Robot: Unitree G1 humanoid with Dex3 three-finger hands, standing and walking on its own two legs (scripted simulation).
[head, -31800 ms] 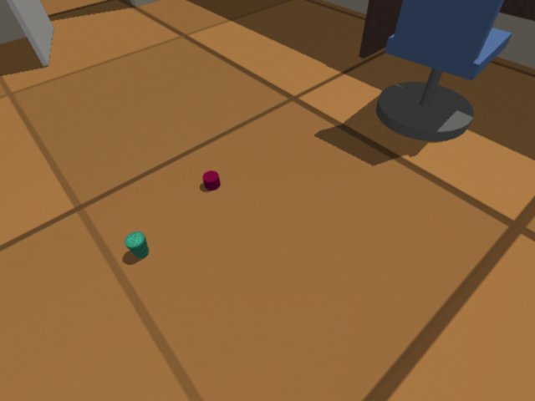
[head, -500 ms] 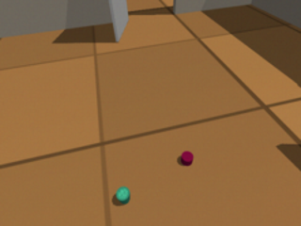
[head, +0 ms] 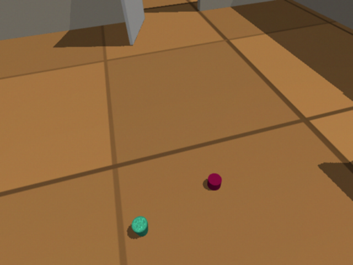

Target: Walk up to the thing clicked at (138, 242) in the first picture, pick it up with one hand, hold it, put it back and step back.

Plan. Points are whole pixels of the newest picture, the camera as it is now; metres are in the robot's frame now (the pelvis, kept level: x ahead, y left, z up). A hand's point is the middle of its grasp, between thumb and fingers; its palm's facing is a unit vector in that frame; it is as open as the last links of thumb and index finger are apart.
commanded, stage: stand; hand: left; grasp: from above
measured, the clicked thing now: (141, 227) +0.45 +0.26 -0.73
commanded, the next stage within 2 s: step back in 1.26 s
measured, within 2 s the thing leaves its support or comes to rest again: neither
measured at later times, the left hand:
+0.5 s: hand out of the picture +0.09 +0.23 -0.16, palm faces +0.00 -0.95 -0.32, open 7.4 cm
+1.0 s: hand out of the picture +0.10 +0.24 -0.15, palm faces -0.02 -0.94 -0.33, open 7.4 cm
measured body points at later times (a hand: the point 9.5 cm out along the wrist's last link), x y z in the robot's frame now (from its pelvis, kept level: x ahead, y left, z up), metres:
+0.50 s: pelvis +0.01 +0.00 +0.00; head +0.02 -0.01 +0.45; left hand +0.09 +0.28 -0.14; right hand +0.07 -0.29 -0.14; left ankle +0.01 +0.13 -0.74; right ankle +0.02 -0.13 -0.74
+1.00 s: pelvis +0.01 +0.00 +0.00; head +0.02 -0.01 +0.45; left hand +0.10 +0.29 -0.13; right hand +0.08 -0.30 -0.14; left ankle +0.01 +0.13 -0.74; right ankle +0.02 -0.13 -0.74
